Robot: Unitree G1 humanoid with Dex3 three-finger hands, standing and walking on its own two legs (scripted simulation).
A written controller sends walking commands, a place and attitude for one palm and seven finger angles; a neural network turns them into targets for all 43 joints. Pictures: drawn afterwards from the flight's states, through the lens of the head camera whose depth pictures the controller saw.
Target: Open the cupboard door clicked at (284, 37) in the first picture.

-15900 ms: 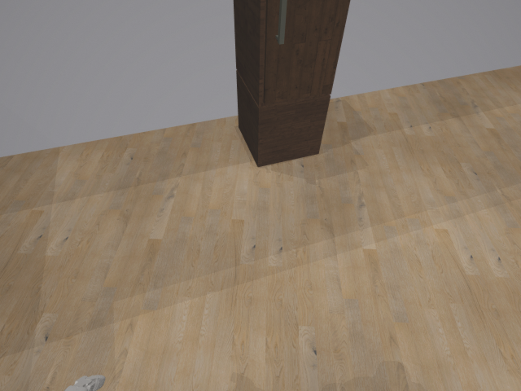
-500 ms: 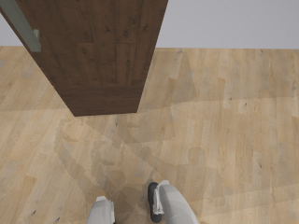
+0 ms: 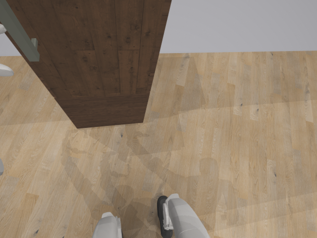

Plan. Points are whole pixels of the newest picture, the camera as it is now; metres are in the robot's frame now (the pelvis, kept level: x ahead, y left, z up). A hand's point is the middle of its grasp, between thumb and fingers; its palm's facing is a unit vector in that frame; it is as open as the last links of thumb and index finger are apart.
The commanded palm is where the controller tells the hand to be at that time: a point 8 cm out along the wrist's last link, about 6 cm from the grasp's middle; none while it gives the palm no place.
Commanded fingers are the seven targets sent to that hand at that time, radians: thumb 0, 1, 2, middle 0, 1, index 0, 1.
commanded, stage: slide the fingers in behind the handle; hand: left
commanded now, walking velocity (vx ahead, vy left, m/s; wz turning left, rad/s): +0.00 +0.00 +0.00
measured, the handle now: (17, 23) +0.57 +0.24 +0.09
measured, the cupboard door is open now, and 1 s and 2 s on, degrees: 0 0 0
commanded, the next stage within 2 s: move the hooked fingers beside the handle in 1.18 s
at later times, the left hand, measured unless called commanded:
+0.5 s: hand out of the picture +0.52 +0.27 +0.09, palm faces +0.06 -1.00 -0.02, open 14.7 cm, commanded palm +0.51 +0.28 +0.09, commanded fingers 0.00 -0.50 0.30 -0.30 -1.20 -0.30 -1.20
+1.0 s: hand (2, 47) +0.51 +0.26 +0.09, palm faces +0.10 -0.99 -0.02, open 15.3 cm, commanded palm +0.51 +0.25 +0.09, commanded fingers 0.00 -0.50 0.30 -0.30 -1.20 -0.30 -1.20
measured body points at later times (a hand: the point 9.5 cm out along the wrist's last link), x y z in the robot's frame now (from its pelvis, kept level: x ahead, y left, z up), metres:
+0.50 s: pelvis +0.01 -0.01 +0.01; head +0.17 +0.03 +0.43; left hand +0.51 +0.32 +0.09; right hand +0.02 -0.27 -0.09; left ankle -0.05 +0.11 -0.67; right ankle +0.05 -0.15 -0.67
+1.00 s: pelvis +0.01 -0.01 +0.01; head +0.16 +0.03 +0.43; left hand +0.50 +0.31 +0.10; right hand +0.02 -0.28 -0.10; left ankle -0.05 +0.11 -0.67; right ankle +0.05 -0.15 -0.67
